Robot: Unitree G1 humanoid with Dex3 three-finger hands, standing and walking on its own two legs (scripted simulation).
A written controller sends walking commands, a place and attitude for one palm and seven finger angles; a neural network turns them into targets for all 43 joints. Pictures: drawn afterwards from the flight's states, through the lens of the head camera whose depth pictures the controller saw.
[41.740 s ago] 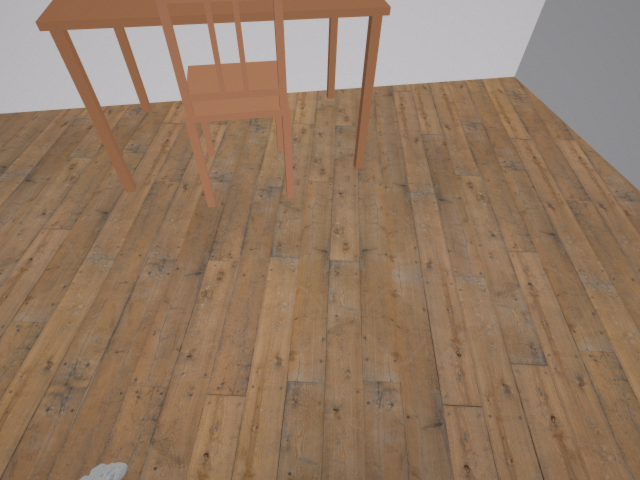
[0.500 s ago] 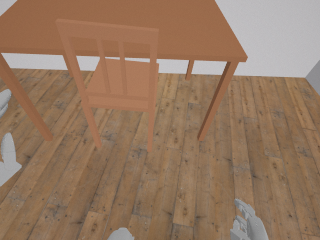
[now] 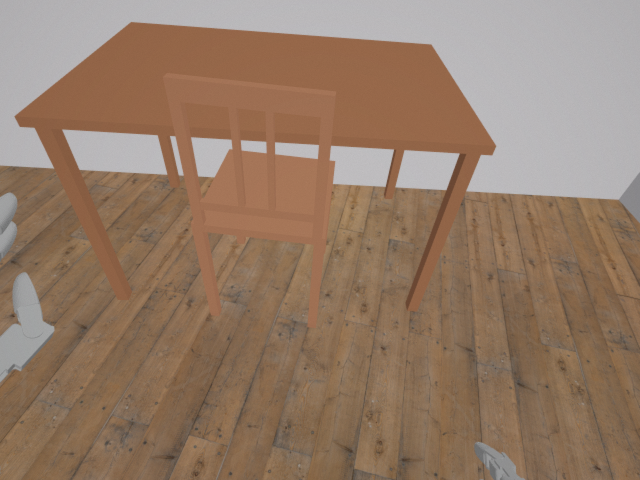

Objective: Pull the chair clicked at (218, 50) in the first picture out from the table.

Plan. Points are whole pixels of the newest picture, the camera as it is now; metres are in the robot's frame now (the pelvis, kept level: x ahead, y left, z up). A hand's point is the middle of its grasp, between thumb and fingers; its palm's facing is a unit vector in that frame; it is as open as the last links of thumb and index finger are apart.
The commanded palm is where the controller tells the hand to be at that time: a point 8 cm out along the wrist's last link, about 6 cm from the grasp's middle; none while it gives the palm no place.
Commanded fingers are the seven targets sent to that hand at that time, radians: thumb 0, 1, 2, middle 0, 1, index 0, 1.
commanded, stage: stop stepping back and stand still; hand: left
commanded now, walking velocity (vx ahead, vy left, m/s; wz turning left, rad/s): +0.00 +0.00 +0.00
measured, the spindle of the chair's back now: (238, 160) +0.85 +0.25 -0.07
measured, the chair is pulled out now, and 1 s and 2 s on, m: -0.09 -0.09 -0.09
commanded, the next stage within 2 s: let the arm hang, fingers relaxed in 0.10 s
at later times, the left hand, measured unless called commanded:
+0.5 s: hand out of the picture +0.08 +0.16 -0.16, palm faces +0.09 -0.98 -0.16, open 7.0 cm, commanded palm none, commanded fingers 0.00 0.90 0.90 -0.20 -0.30 -0.20 -0.30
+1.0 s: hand out of the picture +0.01 +0.15 -0.16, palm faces +0.06 -0.98 -0.18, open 7.4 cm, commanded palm none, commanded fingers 0.00 0.90 0.90 -0.20 -0.30 -0.20 -0.30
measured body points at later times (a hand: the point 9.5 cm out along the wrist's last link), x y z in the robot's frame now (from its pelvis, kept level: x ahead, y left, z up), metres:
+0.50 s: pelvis +0.01 -0.01 +0.00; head +0.01 +0.01 +0.45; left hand +0.07 +0.22 -0.15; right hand +0.06 -0.25 -0.13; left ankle +0.02 +0.11 -0.73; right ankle +0.04 -0.12 -0.73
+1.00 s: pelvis +0.02 -0.01 +0.01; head +0.03 -0.01 +0.46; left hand +0.00 +0.21 -0.15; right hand +0.00 -0.21 -0.15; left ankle +0.02 +0.11 -0.73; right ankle +0.04 -0.12 -0.73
